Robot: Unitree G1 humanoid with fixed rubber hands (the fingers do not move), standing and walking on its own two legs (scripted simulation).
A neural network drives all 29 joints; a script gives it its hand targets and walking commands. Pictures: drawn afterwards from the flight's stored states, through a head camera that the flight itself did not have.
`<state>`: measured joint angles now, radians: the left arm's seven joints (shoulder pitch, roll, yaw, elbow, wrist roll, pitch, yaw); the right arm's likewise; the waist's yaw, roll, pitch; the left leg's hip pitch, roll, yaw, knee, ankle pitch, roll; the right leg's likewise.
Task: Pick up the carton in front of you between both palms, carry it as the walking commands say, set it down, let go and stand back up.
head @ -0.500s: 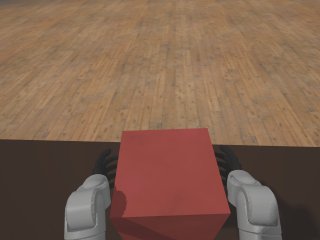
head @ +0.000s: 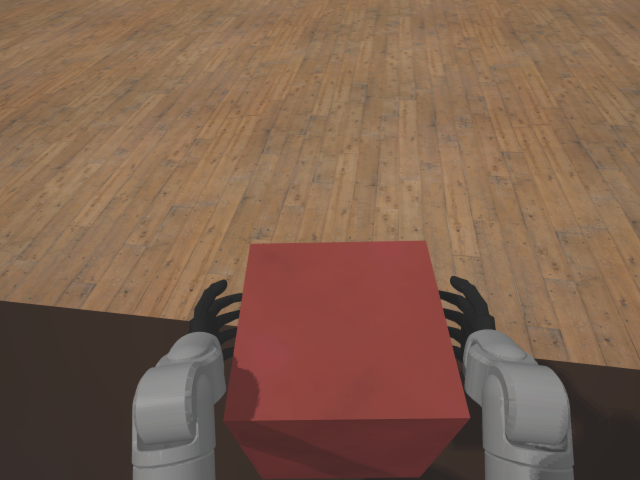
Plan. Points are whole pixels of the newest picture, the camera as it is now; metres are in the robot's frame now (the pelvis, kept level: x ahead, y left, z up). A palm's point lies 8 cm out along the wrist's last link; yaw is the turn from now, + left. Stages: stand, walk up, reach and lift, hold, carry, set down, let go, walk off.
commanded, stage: carry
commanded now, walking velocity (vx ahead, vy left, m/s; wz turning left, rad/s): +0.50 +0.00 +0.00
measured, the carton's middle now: (339, 366) +0.28 +0.01 +0.01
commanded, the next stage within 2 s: none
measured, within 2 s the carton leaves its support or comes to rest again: neither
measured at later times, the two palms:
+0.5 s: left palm (258, 156) +0.63 +0.15 +0.09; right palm (430, 156) +0.62 -0.15 +0.10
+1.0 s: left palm (292, 81) +0.96 +0.12 +0.08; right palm (420, 76) +0.95 -0.18 +0.09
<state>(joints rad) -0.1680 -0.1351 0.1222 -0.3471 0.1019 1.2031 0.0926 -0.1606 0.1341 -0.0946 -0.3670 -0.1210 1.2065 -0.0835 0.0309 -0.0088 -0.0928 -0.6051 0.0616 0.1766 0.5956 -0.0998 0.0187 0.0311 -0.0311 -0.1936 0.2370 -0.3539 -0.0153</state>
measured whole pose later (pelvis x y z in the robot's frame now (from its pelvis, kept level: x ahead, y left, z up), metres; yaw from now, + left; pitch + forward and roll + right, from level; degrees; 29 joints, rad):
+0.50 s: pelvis +0.34 +0.01 -0.01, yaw -1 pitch +3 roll +0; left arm -0.24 -0.11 0.13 -0.30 0.11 1.15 0.11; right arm -0.27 0.12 -0.12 -0.27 -0.08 1.13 -0.10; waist -0.04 0.00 -0.06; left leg -0.01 0.01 0.20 0.36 -0.40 0.03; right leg -0.64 -0.08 -0.14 0.67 -0.09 -0.05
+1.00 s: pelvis +0.57 -0.02 -0.01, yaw -2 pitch +6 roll +0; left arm -0.73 -0.03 0.28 0.03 0.06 1.16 0.14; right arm -0.74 0.04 -0.27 0.02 -0.07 1.17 -0.14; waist 0.00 -0.01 0.11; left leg -0.46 -0.01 0.06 0.56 -0.16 0.05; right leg -0.37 0.02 -0.15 0.62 -0.34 -0.09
